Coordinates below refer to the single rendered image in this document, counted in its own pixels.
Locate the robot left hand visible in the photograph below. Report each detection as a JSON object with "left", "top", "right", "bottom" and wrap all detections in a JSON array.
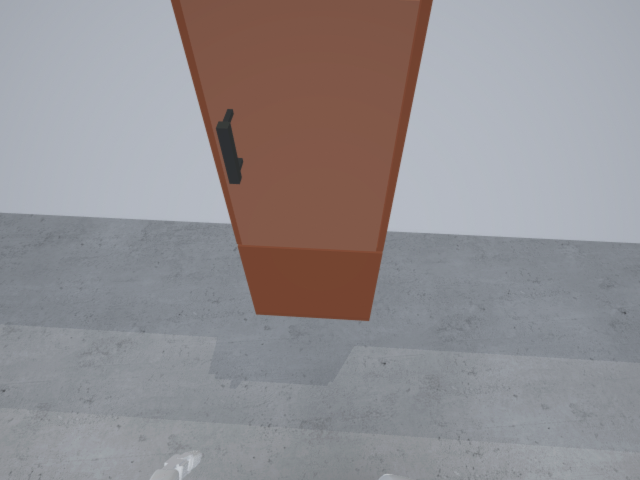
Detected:
[{"left": 150, "top": 450, "right": 202, "bottom": 480}]

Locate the handle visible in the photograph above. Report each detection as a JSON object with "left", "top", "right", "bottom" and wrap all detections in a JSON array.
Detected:
[{"left": 216, "top": 109, "right": 243, "bottom": 184}]

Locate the cupboard door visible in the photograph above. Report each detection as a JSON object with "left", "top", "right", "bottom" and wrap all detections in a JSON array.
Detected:
[{"left": 180, "top": 0, "right": 420, "bottom": 252}]

